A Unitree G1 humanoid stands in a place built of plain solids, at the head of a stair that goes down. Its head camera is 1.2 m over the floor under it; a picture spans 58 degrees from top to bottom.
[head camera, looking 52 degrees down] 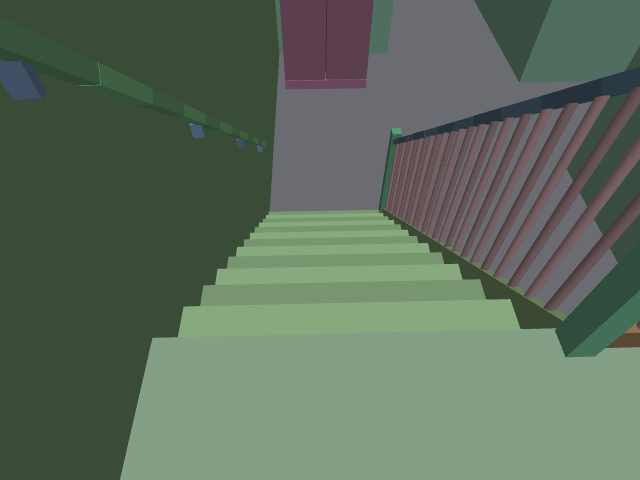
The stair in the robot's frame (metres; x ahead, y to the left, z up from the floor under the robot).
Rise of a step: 0.19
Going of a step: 0.21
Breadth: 1.20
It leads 1 degrees to the left of straight ahead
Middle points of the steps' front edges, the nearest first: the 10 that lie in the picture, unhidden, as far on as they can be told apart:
0.58 -0.10 0.00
0.79 -0.10 -0.19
1.01 -0.10 -0.38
1.22 -0.09 -0.58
1.43 -0.09 -0.77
1.65 -0.08 -0.96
1.86 -0.08 -1.15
2.07 -0.07 -1.34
2.29 -0.06 -1.54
2.50 -0.06 -1.73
